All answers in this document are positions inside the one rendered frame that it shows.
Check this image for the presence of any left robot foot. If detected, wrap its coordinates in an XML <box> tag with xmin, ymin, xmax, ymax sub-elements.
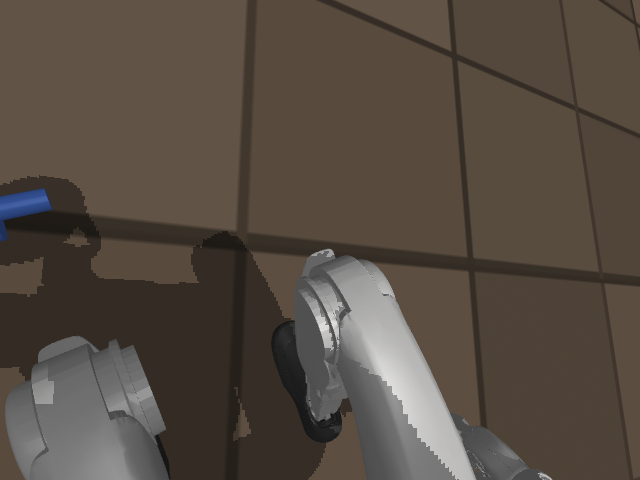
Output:
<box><xmin>155</xmin><ymin>434</ymin><xmax>171</xmax><ymax>480</ymax></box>

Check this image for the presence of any right robot hand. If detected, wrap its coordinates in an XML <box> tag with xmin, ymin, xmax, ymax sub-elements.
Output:
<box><xmin>449</xmin><ymin>411</ymin><xmax>530</xmax><ymax>480</ymax></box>

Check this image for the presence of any bottle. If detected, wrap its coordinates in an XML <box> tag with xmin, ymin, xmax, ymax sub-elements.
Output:
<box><xmin>0</xmin><ymin>188</ymin><xmax>52</xmax><ymax>241</ymax></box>

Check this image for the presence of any right robot foot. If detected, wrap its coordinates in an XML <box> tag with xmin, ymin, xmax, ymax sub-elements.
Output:
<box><xmin>271</xmin><ymin>321</ymin><xmax>342</xmax><ymax>443</ymax></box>

